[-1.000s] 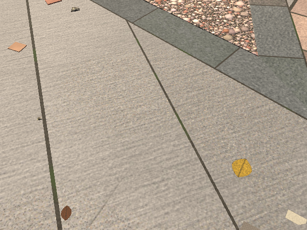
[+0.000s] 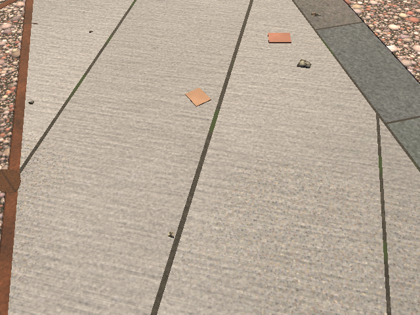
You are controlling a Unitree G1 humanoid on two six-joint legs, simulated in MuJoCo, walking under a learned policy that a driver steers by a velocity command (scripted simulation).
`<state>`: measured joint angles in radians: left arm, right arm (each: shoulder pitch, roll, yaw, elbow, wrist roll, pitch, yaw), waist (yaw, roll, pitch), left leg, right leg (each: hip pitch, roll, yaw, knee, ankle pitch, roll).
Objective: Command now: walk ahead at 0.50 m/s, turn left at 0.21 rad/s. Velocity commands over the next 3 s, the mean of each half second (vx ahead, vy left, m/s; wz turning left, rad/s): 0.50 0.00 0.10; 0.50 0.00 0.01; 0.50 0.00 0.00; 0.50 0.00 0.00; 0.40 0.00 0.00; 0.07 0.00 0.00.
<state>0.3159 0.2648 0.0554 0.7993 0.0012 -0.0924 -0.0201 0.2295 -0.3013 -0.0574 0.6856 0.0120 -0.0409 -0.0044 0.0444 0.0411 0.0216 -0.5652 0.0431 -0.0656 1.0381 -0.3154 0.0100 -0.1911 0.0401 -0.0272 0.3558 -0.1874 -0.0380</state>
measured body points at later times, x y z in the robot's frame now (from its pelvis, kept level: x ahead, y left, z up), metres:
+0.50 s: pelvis +0.27 +0.07 +0.00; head +0.29 +0.09 +0.45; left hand +0.40 +0.35 -0.11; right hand +0.34 -0.21 -0.10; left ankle +0.26 +0.16 -0.74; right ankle +0.35 -0.10 -0.67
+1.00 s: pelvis +0.55 +0.02 +0.00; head +0.57 +0.01 +0.45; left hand +0.62 +0.29 -0.12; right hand +0.67 -0.26 -0.12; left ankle +0.58 +0.18 -0.67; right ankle +0.57 -0.07 -0.74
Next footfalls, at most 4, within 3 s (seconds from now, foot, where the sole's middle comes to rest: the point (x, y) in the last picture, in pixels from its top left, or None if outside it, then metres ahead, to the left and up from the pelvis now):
0.26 left None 0.30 0.16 -0.78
0.78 right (254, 278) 0.61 -0.07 -0.78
1.30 left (185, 204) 0.89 0.18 -0.78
1.84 right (246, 144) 1.20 -0.05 -0.78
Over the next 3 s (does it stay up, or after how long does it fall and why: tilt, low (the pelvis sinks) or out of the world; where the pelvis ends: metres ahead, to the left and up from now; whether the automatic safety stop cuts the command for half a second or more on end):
stays up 1.45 0.09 0.00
